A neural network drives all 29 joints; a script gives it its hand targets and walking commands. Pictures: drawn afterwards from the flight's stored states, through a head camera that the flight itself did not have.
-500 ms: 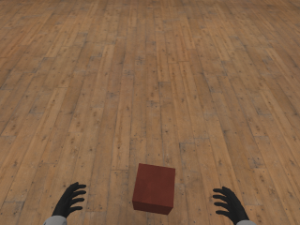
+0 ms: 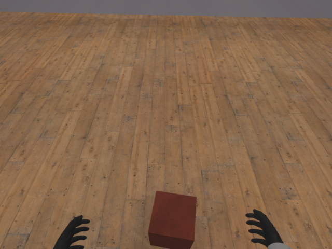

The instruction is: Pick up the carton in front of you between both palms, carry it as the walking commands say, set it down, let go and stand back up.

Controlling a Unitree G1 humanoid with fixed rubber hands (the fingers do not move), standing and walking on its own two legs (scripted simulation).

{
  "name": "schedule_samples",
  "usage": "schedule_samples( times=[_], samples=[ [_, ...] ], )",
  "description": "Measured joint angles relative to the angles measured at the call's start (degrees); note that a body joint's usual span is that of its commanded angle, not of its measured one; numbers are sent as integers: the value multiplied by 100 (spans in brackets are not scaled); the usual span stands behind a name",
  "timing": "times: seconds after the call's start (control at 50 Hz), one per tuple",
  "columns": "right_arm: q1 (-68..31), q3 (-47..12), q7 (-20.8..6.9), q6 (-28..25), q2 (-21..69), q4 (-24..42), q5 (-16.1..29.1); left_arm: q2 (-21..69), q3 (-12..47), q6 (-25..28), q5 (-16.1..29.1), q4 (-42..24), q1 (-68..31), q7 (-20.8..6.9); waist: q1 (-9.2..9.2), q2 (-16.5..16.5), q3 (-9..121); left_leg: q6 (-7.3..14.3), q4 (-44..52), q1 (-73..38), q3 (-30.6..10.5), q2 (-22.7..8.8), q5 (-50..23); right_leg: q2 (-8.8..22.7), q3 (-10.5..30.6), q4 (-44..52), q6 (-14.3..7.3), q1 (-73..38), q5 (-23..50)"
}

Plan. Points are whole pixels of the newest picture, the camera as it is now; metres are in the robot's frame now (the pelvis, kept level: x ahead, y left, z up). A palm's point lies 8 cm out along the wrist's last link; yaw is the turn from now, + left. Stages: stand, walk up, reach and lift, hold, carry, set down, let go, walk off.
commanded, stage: stand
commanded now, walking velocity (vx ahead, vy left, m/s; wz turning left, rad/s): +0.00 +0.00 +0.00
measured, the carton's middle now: (172, 221) +0.38 -0.04 -0.65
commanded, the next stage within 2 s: none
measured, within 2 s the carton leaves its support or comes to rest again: neither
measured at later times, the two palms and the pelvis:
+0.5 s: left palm out of the picture +0.12 +0.28 -0.08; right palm out of the picture +0.14 -0.30 -0.09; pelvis +0.01 -0.01 +0.00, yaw +1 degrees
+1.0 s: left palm out of the picture +0.09 +0.29 -0.09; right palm out of the picture +0.10 -0.31 -0.09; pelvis +0.00 -0.01 +0.01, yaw +1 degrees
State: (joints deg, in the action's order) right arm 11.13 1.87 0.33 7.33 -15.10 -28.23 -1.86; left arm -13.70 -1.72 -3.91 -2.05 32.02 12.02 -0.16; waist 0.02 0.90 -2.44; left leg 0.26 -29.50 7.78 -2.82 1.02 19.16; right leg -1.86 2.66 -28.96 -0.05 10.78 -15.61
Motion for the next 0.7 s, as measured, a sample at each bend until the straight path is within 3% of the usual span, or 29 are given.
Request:
schedule_samples(
  times=[0.2, 0.7],
  samples=[
    [26, 43, 55, -572, -417, -964, -53, -496, -156, 293, -41, 897, -12, 97, -28, 107, 215, -39, 10, 206, -83, -7, 5, 7, -100, -32, -52, 199, -55],
    [-57, -100, 127, -754, -563, -1907, 9, -576, -19, 405, 40, 1804, -301, 113, -28, 52, 157, -89, 455, -155, -124, -54, -212, 6, -167, 356, -102, -157, 114]
  ],
)
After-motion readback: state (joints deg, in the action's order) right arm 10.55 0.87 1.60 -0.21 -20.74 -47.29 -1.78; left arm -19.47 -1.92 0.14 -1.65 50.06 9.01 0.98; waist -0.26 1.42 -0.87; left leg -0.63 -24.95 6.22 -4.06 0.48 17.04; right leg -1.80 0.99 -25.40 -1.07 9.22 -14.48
